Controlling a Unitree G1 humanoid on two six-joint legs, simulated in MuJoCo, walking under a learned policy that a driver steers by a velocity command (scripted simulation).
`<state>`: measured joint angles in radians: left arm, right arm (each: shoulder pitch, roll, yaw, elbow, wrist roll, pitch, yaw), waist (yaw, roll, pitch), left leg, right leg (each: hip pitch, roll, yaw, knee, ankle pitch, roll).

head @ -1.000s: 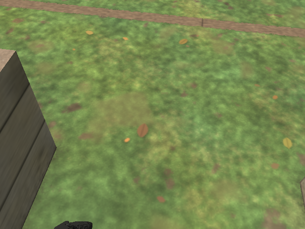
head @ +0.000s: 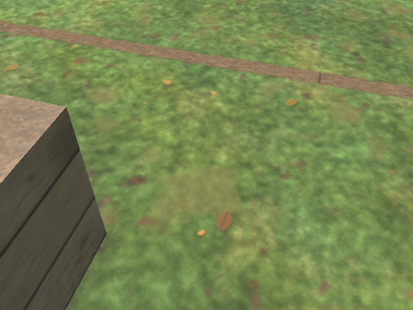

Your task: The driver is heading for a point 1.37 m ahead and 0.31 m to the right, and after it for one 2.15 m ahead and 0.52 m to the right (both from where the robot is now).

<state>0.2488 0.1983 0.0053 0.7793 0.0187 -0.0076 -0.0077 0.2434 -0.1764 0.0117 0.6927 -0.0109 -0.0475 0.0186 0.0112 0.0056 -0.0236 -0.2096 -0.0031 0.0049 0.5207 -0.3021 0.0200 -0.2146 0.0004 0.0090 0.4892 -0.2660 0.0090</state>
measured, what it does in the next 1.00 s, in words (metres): stands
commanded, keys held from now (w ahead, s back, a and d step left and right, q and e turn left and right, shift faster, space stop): no key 1.00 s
